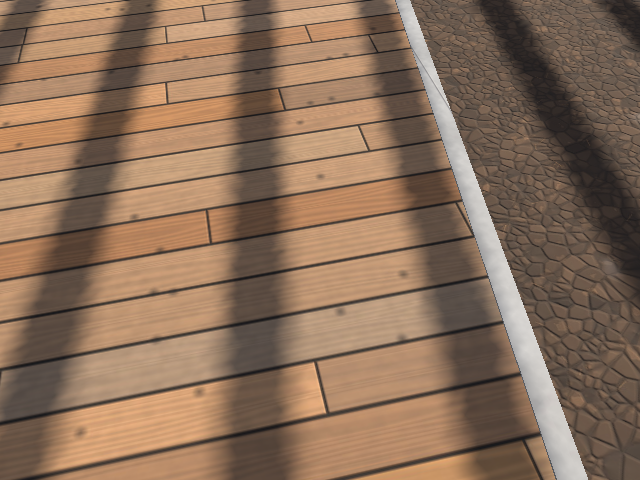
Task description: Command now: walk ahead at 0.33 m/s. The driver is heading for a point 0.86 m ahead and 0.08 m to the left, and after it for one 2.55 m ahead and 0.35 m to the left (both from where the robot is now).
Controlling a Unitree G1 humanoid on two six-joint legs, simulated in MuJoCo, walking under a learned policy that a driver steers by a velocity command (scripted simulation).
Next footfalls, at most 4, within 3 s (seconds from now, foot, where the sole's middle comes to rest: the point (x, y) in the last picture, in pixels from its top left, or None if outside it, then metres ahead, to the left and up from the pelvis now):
0.50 left None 0.41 0.14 -0.76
1.08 right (379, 387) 0.74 -0.09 -0.77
1.54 left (287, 311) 0.96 0.13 -0.76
1.82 right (386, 338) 0.87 -0.12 -0.76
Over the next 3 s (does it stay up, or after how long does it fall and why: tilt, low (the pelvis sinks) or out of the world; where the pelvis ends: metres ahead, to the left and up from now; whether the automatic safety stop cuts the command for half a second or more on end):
stays up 0.88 0.00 0.01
